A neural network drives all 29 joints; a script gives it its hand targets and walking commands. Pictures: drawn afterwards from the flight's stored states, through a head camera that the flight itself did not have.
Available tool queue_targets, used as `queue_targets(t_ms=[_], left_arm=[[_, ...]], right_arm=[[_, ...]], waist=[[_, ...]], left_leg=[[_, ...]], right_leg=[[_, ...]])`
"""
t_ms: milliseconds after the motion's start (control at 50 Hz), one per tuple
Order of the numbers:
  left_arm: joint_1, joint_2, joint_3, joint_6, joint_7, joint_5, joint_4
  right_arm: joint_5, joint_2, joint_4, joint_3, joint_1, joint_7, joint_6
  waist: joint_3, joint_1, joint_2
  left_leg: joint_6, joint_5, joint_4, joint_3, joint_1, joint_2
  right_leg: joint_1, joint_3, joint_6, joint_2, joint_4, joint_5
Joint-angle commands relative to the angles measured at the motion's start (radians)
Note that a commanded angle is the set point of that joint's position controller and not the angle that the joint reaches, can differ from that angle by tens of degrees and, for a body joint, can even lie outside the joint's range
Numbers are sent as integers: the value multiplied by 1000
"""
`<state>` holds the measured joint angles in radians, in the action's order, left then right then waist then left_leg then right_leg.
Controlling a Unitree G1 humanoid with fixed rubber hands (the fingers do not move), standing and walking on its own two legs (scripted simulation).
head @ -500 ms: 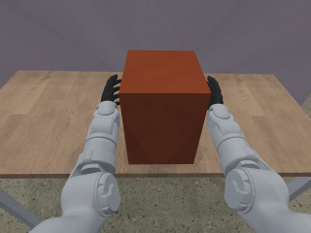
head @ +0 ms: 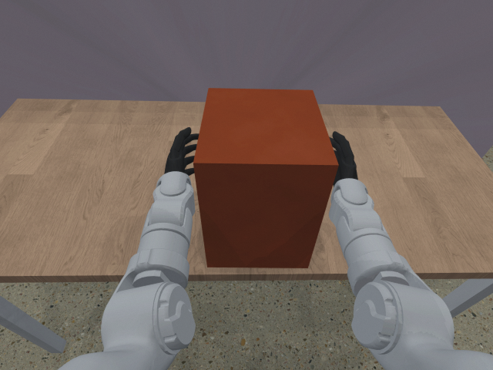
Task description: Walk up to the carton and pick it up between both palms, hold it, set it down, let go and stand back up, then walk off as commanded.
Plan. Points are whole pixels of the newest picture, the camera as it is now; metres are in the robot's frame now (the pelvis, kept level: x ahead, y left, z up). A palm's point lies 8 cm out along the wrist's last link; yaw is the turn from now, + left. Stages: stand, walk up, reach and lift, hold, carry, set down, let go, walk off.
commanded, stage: set down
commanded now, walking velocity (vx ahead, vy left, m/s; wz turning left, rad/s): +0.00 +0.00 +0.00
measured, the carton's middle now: (259, 179) +0.43 +0.01 +0.06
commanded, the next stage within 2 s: none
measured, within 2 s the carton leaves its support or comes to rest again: rests again in 0.52 s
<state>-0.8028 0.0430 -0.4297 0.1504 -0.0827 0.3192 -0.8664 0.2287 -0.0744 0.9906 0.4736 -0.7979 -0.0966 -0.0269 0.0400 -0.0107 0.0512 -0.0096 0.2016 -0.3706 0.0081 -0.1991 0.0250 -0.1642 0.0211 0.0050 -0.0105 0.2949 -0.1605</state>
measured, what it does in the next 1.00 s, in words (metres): stands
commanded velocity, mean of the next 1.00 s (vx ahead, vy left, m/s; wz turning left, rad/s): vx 0.00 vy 0.00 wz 0.00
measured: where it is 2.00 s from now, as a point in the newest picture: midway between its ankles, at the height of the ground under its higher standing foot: outside the picture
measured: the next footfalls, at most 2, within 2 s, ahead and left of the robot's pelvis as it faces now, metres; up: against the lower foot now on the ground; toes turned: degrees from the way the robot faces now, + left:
none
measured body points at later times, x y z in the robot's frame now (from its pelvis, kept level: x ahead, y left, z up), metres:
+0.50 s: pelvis -0.01 +0.01 +0.00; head +0.01 +0.03 +0.45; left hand +0.41 +0.15 +0.09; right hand +0.40 -0.13 +0.09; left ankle -0.01 +0.12 -0.75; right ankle -0.01 -0.12 -0.75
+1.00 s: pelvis -0.01 +0.00 +0.00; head +0.01 +0.03 +0.45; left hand +0.41 +0.15 +0.08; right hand +0.40 -0.13 +0.09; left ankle -0.01 +0.12 -0.75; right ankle -0.01 -0.12 -0.75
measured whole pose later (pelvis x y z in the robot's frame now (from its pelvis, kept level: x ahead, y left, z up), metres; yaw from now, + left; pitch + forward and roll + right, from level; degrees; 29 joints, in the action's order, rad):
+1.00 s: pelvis -0.01 +0.00 +0.00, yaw -1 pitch +2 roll -1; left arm -0.78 0.11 -0.55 0.02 -0.03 0.41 -0.86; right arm 0.45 -0.16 0.87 0.67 -0.74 -0.03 -0.12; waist 0.00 0.02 0.04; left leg 0.00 0.17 -0.34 0.03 -0.20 0.01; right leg -0.18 0.00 0.01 0.00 0.29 -0.14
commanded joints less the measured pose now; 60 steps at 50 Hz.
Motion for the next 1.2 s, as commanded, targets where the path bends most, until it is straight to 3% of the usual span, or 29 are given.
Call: queue_targets(t_ms=[0,60,80,120,140,180,200,240,280,320,360,380,420,440,520,540,560,600,700,800,820,880,960,980,1060,1080,1140,1160,1180], left_arm=[[-708,518,282,-72,136,-40,83],[-723,553,330,-93,130,-57,80],[-682,555,318,-95,127,-44,88],[-685,561,337,-101,126,-56,69],[-698,554,318,-101,127,-45,65],[-693,558,325,-116,132,-58,57],[-702,540,314,-118,135,-55,59],[-708,550,317,-121,141,-49,45],[-704,545,299,-139,143,-44,49],[-666,538,270,-135,147,-19,11],[-638,513,230,-121,155,-3,-24],[-641,533,256,-122,148,-11,1],[-683,520,241,-140,142,-5,0],[-662,533,238,-130,138,19,3],[-647,482,190,-131,138,33,-5],[-655,502,220,-134,139,21,16],[-657,503,198,-139,134,33,0],[-654,507,210,-141,127,31,9],[-595,457,135,-130,144,72,-35],[-542,471,109,-130,161,95,-49],[-583,484,134,-135,157,77,-10],[-551,483,144,-141,153,93,8],[-522,482,140,-143,162,92,1],[-502,464,111,-135,166,109,-18],[-504,462,126,-138,184,104,-19],[-475,462,110,-140,183,109,-13],[-493,462,131,-149,177,99,48],[-487,487,124,-141,179,109,41],[-469,472,122,-141,180,104,16]], right_arm=[[10,-532,-177,-306,-769,161,-99],[33,-511,-166,-270,-765,159,-120],[14,-517,-173,-298,-755,159,-131],[40,-506,-150,-270,-751,158,-131],[40,-507,-99,-256,-699,161,-121],[60,-528,-139,-285,-696,157,-124],[75,-526,-122,-260,-697,154,-124],[76,-525,-109,-246,-693,157,-131],[84,-532,-170,-266,-734,157,-146],[83,-539,-123,-258,-690,165,-133],[91,-518,-122,-226,-680,167,-128],[104,-502,-140,-208,-685,167,-139],[128,-509,-145,-199,-700,175,-148],[129,-492,-124,-174,-666,179,-146],[158,-484,-112,-156,-649,191,-143],[152,-485,-140,-154,-655,196,-152],[169,-485,-153,-150,-668,197,-157],[194,-468,-133,-110,-642,198,-158],[206,-475,-139,-118,-622,217,-148],[232,-494,-165,-114,-578,197,-145],[243,-493,-163,-99,-581,202,-145],[236,-497,-170,-93,-563,205,-155],[250,-494,-141,-103,-502,202,-154],[252,-499,-139,-96,-503,203,-142],[273,-493,-155,-99,-493,195,-150],[271,-497,-142,-117,-470,194,-149],[271,-513,-170,-112,-472,200,-150],[287,-508,-145,-92,-457,199,-148],[272,-509,-166,-107,-462,197,-154]], waist=[[653,23,-84],[695,-25,-100],[705,12,-119],[709,-23,-117],[669,-23,-114],[680,-15,-63],[653,-36,-72],[651,-41,-88],[686,-13,-72],[615,13,-84],[557,2,-67],[599,-18,-89],[628,1,-70],[573,-2,-101],[554,27,-71],[601,6,-102],[599,29,-95],[600,-2,-84],[502,34,-69],[466,30,-30],[511,10,-40],[533,15,-86],[450,-4,-64],[437,21,-71],[395,-12,-48],[378,20,-26],[444,20,-58],[408,1,-51],[394,16,-36]], left_leg=[[-60,-512,-20,84,183,-33],[-75,-550,-29,72,219,-25],[-86,-618,-46,79,227,-25],[-92,-623,-56,65,262,-21],[-89,-586,-43,74,254,-20],[-76,-575,-42,74,228,-19],[-77,-565,-38,73,217,-24],[-82,-519,-28,83,195,-27],[-73,-494,-21,88,157,-30],[-62,-470,-10,93,120,-30],[-62,-448,5,95,138,-27],[-74,-466,0,90,158,-21],[-65,-411,13,101,163,-19],[-76,-449,5,99,190,-17],[-62,-393,22,110,158,-17],[-71,-400,18,109,182,-16],[-63,-378,26,119,160,-17],[-64,-386,20,111,194,-6],[-43,-322,46,129,155,-18],[-25,-278,65,139,104,-27],[-29,-300,60,142,115,-25],[-40,-332,42,142,154,-20],[-41,-370,45,128,151,-17],[-30,-291,67,145,126,-25],[-23,-283,72,136,96,-29],[-14,-280,69,146,90,-27],[-20,-301,69,135,116,-20],[-24,-312,70,129,142,-13],[-20,-317,63,131,128,-15]], right_leg=[[260,76,48,-14,68,589],[217,89,38,-25,54,561],[217,85,32,-28,58,588],[181,95,32,-28,49,546],[176,88,28,-25,40,515],[215,86,38,-22,52,569],[233,86,39,-19,53,581],[226,84,41,-17,52,555],[256,75,41,-11,61,577],[268,62,50,-4,70,563],[247,81,40,-12,50,488],[237,90,34,-17,52,474],[200,90,28,-21,34,406],[175,97,29,-26,33,393],[184,98,35,-21,25,349],[172,100,23,-21,26,340],[160,102,27,-20,24,339],[137,111,23,-22,10,317],[180,95,33,-13,15,296],[227,86,42,-4,12,330],[219,93,38,-11,25,337],[187,93,34,-12,19,314],[184,101,38,-23,26,338],[197,91,35,-10,11,281],[229,84,52,-4,20,333],[230,85,55,-2,26,352],[206,91,52,-8,33,306],[174,102,47,-18,14,262],[161,96,47,-16,16,278]])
